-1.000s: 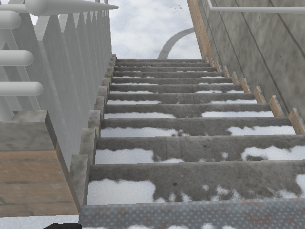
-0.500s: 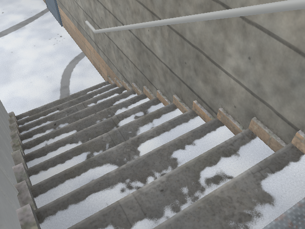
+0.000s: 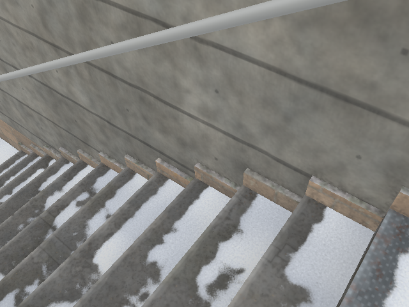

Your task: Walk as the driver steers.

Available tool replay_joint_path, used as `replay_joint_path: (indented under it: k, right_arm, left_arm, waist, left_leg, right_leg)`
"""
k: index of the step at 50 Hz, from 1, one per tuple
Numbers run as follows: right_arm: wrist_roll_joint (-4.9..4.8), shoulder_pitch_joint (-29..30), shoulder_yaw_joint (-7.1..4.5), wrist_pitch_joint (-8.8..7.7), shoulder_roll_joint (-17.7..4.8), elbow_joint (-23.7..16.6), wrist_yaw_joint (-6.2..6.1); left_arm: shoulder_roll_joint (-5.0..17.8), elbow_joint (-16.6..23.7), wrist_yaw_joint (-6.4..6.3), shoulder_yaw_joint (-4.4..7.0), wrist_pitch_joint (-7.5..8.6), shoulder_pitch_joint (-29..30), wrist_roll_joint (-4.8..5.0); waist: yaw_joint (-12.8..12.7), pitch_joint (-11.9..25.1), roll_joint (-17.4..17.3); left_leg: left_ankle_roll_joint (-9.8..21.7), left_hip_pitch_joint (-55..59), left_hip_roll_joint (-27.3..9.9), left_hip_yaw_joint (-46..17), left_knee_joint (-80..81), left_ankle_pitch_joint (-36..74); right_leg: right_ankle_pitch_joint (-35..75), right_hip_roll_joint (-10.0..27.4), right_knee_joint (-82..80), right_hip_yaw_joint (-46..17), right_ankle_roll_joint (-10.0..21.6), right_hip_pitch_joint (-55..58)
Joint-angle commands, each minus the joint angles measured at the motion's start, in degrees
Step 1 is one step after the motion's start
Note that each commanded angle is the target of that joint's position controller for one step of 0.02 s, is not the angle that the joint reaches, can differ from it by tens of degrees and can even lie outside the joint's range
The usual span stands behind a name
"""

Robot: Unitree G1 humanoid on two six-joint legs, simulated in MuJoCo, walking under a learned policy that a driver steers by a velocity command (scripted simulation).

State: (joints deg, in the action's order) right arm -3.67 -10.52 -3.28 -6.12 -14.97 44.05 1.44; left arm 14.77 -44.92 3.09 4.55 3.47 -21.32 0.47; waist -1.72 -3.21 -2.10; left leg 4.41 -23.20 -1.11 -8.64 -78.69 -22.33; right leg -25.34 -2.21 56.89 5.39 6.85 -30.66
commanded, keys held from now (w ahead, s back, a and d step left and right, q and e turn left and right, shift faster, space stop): q+shift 1.00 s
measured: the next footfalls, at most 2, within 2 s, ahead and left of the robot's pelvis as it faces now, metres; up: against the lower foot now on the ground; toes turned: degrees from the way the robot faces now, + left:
left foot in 0.20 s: +0.25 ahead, +0.08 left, -0.17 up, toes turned -4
right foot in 0.64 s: +0.46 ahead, -0.06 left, -0.17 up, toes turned +41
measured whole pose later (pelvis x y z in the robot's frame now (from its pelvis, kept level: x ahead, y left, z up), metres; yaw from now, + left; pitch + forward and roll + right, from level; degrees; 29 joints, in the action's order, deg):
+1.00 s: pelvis +0.28 -0.01 -0.14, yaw +51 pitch +2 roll -1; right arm -1.9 -12.3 -1.5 5.4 -14.6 29.7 0.4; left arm 18.9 -40.7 -1.6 4.4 -2.1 -10.1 0.3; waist 0.2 -0.5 2.0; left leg 2.2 -22.8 1.1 -0.9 -46.5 -24.0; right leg -17.5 7.8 42.9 6.2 -2.4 -26.3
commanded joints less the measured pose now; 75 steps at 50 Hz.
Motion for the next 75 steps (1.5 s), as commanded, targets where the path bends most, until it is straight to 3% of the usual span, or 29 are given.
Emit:
replay_joint_path:
  k: [1,3,7,9,10,11,12,14,15,16,17,18,21,23,31,33,34,36,39,46,49,50,51,52,53,56,60,66,75]
  right_arm:
    - [1.66,-8.22,-1.04,3.4,-4.05,-1.56,-0.43]
    - [2.46,-6.73,0.41,3.71,0.57,-2.88,0.57]
    - [2.17,-11.94,-1.45,5.88,-3.89,-4.63,0.73]
    - [5.19,-23.82,-2.94,7.74,-5.67,-2.2,0.19]
    - [5.51,-31.18,-2.62,7.57,-3.16,0.16,0.37]
    - [6.17,-31.41,-1.85,6.89,-5.97,2.63,0.63]
    - [9.05,-24.37,-1.04,4.41,-8.75,-1.08,-0.17]
    - [6.91,-19.3,-1.6,4.64,-8.09,-2.21,-0.53]
    - [4.36,-15.39,-2.23,5.05,-10.23,-3.53,-0.83]
    - [4.61,-10.87,-2.85,4.93,-13.91,-4.12,-1.84]
    - [3.31,-8.08,-1.86,4.98,-10.4,-5.42,-2.47]
    - [1.51,-9.32,-0.35,5.7,-5.79,-5.09,-3.34]
    - [1.9,-12.33,-1.44,6.72,-6.77,-5.44,-6.13]
    - [1.42,-16.04,-1.91,8.73,-5.56,-4.18,-8.15]
    - [1.95,2.48,-1.38,12.44,-3.66,-18.45,-7.38]
    - [1.3,-6.91,-0.18,11.52,1.01,-18.94,-6.01]
    - [1.53,-11.99,-1.54,10.89,-3.97,-17.92,-4.85]
    - [1.57,-6.95,-3.7,10.97,-11.39,-16.25,-4.39]
    - [2.93,-4.65,-1.11,12.05,-6.44,-16.7,-3.52]
    - [1.5,1.04,1.5,11.14,-2.8,-20.14,-1.2]
    - [1.62,-9.21,-1.19,11.02,-5.7,-15.72,-1.07]
    - [2.12,-13.97,-2.86,10.98,-8.82,-13.53,-1.01]
    - [3.53,-15.35,-5.0,10.06,-19.09,-15.12,-0.83]
    - [6.35,-12.0,-5.29,8.77,-20.91,-15.94,-0.6]
    - [7.15,-7.75,-4.33,7.92,-17.62,-17.18,-0.95]
    - [3.93,2.3,-1.5,8.77,-10.43,-18.99,-2.74]
    - [2.5,1.02,0.44,10.67,-6.83,-18.58,-4.28]
    - [3.21,0.04,0.33,11.12,-8.74,-17.87,-5.38]
    - [3.06,2.07,-0.05,11.84,-7.77,-16.92,-4.01]
  left_arm:
    - [-0.59,5.7,-1.89,-1.02,2.19,11.83,-0.25]
    - [1.93,6.21,-5.56,-1.0,2.1,13.6,-1.62]
    - [4.4,7.84,-8.4,-1.14,2.33,16.12,-0.79]
    - [2.86,8.55,-8.01,-1.66,2.22,17.71,1.45]
    - [1.52,6.14,-8.09,-1.57,1.23,18.97,2.09]
    - [-1.51,8.32,-8.34,-2.11,0.93,18.8,0.06]
    - [-5.03,17.09,-6.99,-3.84,1.33,14.1,-1.83]
    - [-2.79,14.88,-6.1,-4.22,1.48,11.15,-1.27]
    - [-1.75,13.72,-6.13,-3.85,0.86,9.97,-2.4]
    - [-1.85,15.84,-6.33,-4.12,0.44,9.93,-1.35]
    - [4.36,15.67,-7.28,-2.6,-1.01,14.8,-0.28]
    - [2.71,17.45,-8.08,-3.03,-2.1,21.48,0.01]
    - [-1.85,20.8,-7.85,-3.85,-2.54,28.93,-2.91]
    - [-4.74,21.95,-5.76,-4.45,-2.32,35.25,-1.03]
    - [0.06,13.32,-2.84,-2.4,1.37,20.84,-1.02]
    - [2.63,12.12,-2.7,-1.48,0.35,15.4,-1.71]
    - [2.79,11.91,-2.58,-1.34,-0.55,14.78,-2.29]
    - [2.35,12.6,-2.53,-0.96,-1.07,18.23,-0.87]
    - [6.55,11.79,-3.89,-0.39,-2.9,20.38,-1.14]
    - [11.77,8.86,-4.63,1.29,-5.06,15.75,-0.69]
    - [11.41,7.29,-4.87,1.92,-4.56,13.87,0.51]
    - [8.1,8.09,-4.91,1.34,-4.65,13.96,0.52]
    - [6.24,11.97,-4.28,1.07,-4.28,15.72,-0.75]
    - [8.41,14.06,-4.57,1.43,-2.94,23.24,-0.68]
    - [10.81,14.05,-5.63,2.35,-2.62,26.66,0.86]
    - [9.67,8.41,-6.72,2.7,-4.39,16.59,-2.27]
    - [4.76,10.03,-5.95,0.96,-5.91,17.11,-2.38]
    - [5.9,13.08,-4.72,-0.1,-4.8,19.71,-2.75]
    - [3.52,13.87,-2.0,-1.65,-4.18,18.83,0.64]
  waist:
    - [7.48,-2.14,1.43]
    - [8.24,-1.99,5.73]
    - [11.48,7.35,6.95]
    - [15.88,7.7,2.18]
    - [21.15,4.44,-4.98]
    - [16.41,-2.34,-12.53]
    - [4.05,1.42,-23.51]
    - [0.33,9.41,0.23]
    - [-1.54,12.44,5.35]
    - [-5.15,14.84,4.58]
    - [-4.25,12.12,9.24]
    - [-1.94,8.48,9.81]
    - [1.96,10.14,2.82]
    - [4.81,13.87,-3.72]
    - [-1.43,11.56,-4.61]
    - [2.97,15.7,20.59]
    - [6.06,14.69,22.4]
    - [4.83,8.03,13.75]
    - [6.43,8.38,4.63]
    - [2.74,11.78,15.31]
    - [5.49,13.63,12.47]
    - [6.17,10.18,2.01]
    - [3.7,7.33,-13.72]
    - [6.86,10.04,-10.98]
    - [5.43,5.11,-6.7]
    - [-1.56,6.9,-4.3]
    - [-0.76,7.54,-3.79]
    - [1.55,11.71,-6.06]
    - [3.66,8.15,-10.72]
  left_leg:
    - [-0.4,-4.85,-1.57,1.95,17.19,22.29]
    - [-4.89,8.9,2.89,9.0,29.17,41.48]
    - [-6.4,23.49,5.24,12.04,33.5,55.81]
    - [-4.16,24.58,2.88,12.87,49.81,52.09]
    - [3.59,26.37,-4.89,1.0,67.98,53.66]
    - [0.57,27.15,-6.02,-4.49,58.55,68.43]
    - [-0.74,29.09,-4.61,-22.18,49.32,92.22]
    - [2.49,37.36,-12.99,-28.45,46.85,83.06]
    - [0.09,34.28,-11.08,-27.67,45.87,77.06]
    - [4.83,29.58,-14.21,-39.14,46.52,65.09]
    - [2.91,21.64,-10.04,-36.7,48.4,52.82]
    - [1.44,15.42,-4.08,-30.48,47.86,49.78]
    - [0.91,9.34,4.01,-25.13,47.99,47.78]
    - [-1.72,17.49,5.43,-24.71,46.8,48.49]
    - [-0.95,5.97,4.87,-30.85,36.84,41.08]
    - [-5.92,-7.85,19.02,-18.65,10.76,-22.37]
    - [-7.54,-16.37,15.94,-15.37,0.51,-26.97]
    - [-10.59,-21.08,9.93,-9.35,-7.28,-14.19]
    - [-8.66,-13.17,5.78,-0.57,-3.83,0.87]
    - [-3.64,-2.89,0.8,8.66,23.08,0.62]
    - [0.41,12.91,4.61,11.31,40.69,5.18]
    - [3.64,21.47,3.3,2.54,46.99,14.82]
    - [12.59,25.71,-11.59,-29.48,50.24,32.05]
    - [18.05,20.79,-17.29,-38.44,58.86,15.71]
    - [16.6,16.39,-15.04,-37.65,60.35,6.0]
    - [9.82,6.3,-7.57,-24.49,53.07,19.85]
    - [9.07,2.49,-2.52,-20.29,49.93,27.48]
    - [9.03,11.82,-4.08,-24.72,46.62,31.02]
    - [9.27,7.47,-1.39,-27.16,52.06,23.27]
  right_leg:
    - [-9.73,11.81,-17.45,-16.21,0.76,-11.35]
    - [-5.11,9.73,-18.76,-6.58,-0.07,-22.75]
    - [2.4,9.78,-2.23,0.55,-2.99,-17.4]
    - [18.27,7.55,23.53,5.05,-4.6,-7.85]
    - [1.82,2.7,48.28,6.31,-6.61,-9.85]
    - [-15.15,-1.38,68.44,2.33,-6.14,-22.96]
    - [-14.23,-4.09,71.48,-8.37,-5.31,-34.7]
    - [-5.29,-0.83,74.43,-12.92,-4.57,-47.68]
    - [-0.73,1.02,71.69,-13.12,-4.81,-45.22]
    - [2.08,1.91,63.46,-17.4,-6.61,-44.25]
    - [9.24,2.5,49.75,-18.57,-7.87,-39.67]
    - [13.04,1.91,40.13,-15.95,-9.12,-34.95]
    - [24.03,-1.42,11.19,-12.64,-9.85,-18.44]
    - [24.89,-4.83,-4.66,-12.74,-9.46,-14.18]
    - [21.32,-0.77,-17.6,-17.91,-3.92,16.39]
    - [65.72,19.44,-28.62,-35.45,10.6,34.82]
    - [69.19,28.33,-30.29,-45.57,16.66,32.13]
    - [54.58,22.65,-28.55,-38.03,15.8,21.11]
    - [42.14,16.56,-30.26,-24.15,10.04,10.83]
    - [26.24,17.93,-30.55,-9.26,3.73,11.89]
    - [17.38,17.45,-21.38,-5.25,-0.99,6.92]
    - [6.11,11.85,-7.09,0.5,-5.14,-4.97]
    - [-11.03,2.77,11.69,-3.84,-8.74,-25.14]
    - [-10.0,2.4,14.43,-15.05,-6.81,-29.78]
    - [-4.52,2.33,14.74,-16.72,-5.52,-29.85]
    - [9.0,0.76,24.71,-14.22,-8.52,-18.65]
    - [13.24,-2.55,32.74,-10.22,-10.52,-14.23]
    - [13.64,-3.65,22.93,-10.44,-11.45,-12.68]
    - [-0.78,-1.95,-8.79,-8.51,-8.09,7.24]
